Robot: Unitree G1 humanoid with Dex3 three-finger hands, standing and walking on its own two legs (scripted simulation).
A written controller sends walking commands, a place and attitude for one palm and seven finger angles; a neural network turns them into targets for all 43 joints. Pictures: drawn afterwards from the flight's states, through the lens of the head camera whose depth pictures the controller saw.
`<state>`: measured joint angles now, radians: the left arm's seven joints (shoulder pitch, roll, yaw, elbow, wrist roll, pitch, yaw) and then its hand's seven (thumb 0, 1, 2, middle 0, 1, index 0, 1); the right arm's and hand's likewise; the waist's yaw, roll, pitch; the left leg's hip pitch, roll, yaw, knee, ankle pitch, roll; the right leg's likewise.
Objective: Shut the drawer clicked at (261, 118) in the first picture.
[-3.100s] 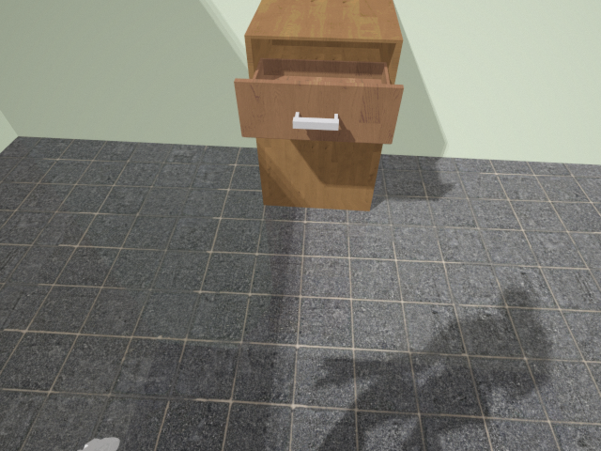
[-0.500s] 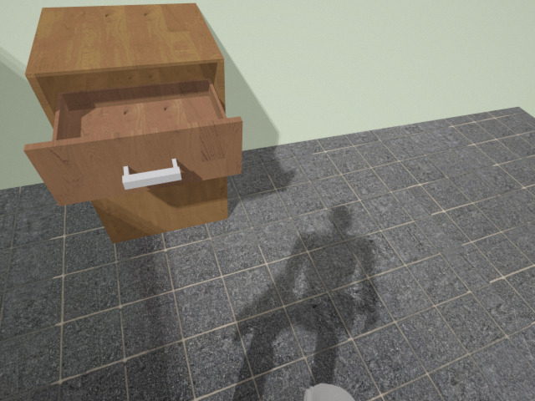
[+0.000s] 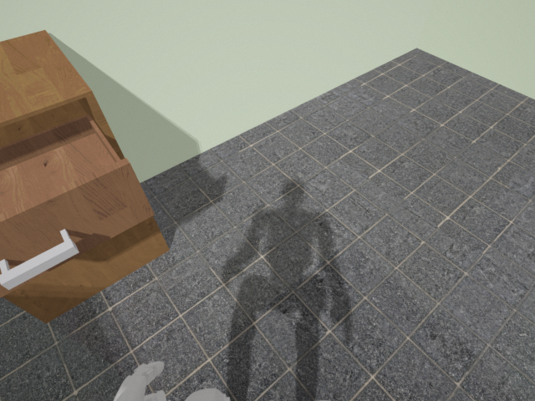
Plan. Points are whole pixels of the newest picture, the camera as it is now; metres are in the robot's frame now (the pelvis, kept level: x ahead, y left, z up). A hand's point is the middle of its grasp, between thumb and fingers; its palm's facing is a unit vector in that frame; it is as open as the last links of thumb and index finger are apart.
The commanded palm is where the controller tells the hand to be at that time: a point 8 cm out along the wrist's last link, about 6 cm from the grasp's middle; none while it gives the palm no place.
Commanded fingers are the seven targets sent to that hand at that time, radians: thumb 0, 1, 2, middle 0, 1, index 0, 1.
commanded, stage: turn to face it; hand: left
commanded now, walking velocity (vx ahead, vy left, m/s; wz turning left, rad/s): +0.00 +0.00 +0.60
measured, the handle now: (38, 256) +0.40 +0.45 -0.08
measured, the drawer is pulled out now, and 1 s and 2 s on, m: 0.29 0.29 0.29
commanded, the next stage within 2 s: take the last steps up to it in 0.92 s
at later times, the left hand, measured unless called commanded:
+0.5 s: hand out of the picture +0.00 +0.25 -0.16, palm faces +0.34 -0.90 -0.26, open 7.4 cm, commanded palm none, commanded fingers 0.00 0.90 0.90 -0.20 -0.30 -0.20 -0.30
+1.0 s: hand out of the picture -0.10 +0.16 -0.16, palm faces +0.56 -0.80 -0.23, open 7.4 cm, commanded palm none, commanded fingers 0.00 0.90 0.90 -0.20 -0.30 -0.20 -0.30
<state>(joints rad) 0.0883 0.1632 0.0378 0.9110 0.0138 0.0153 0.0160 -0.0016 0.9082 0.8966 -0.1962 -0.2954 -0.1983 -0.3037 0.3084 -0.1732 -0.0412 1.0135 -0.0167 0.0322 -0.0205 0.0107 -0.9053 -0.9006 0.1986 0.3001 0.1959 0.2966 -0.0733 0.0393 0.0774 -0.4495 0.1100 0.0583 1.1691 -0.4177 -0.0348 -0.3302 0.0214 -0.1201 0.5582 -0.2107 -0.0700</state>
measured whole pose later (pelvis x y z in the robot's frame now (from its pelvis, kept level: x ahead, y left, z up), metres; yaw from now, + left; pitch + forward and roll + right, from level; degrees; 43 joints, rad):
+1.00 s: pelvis -0.02 -0.02 +0.01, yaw +31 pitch -1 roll +1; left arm 0.28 0.19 0.04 0.93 0.03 0.01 0.01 0.00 0.90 0.90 -0.20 -0.30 -0.20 -0.30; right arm 0.10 -0.24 -0.06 0.94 0.00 0.06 0.02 0.01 -0.91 -0.90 0.20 0.30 0.19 0.30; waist 0.05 -0.02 0.09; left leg -0.30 0.01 0.03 0.77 -0.46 -0.05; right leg -0.24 -0.12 -0.15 0.52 -0.25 0.02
